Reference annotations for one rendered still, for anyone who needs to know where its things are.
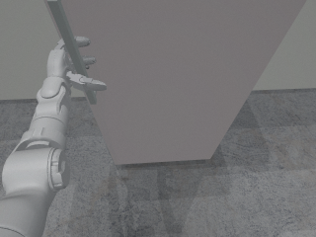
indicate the robot left forearm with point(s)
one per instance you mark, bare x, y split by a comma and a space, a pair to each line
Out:
51, 118

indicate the robot left hand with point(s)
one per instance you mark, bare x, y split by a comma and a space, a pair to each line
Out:
59, 65

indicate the handle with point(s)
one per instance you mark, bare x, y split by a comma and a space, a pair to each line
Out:
60, 18

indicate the left robot upper arm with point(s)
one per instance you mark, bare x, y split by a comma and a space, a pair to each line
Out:
32, 178

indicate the fridge door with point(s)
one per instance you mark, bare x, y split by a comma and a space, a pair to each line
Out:
177, 72

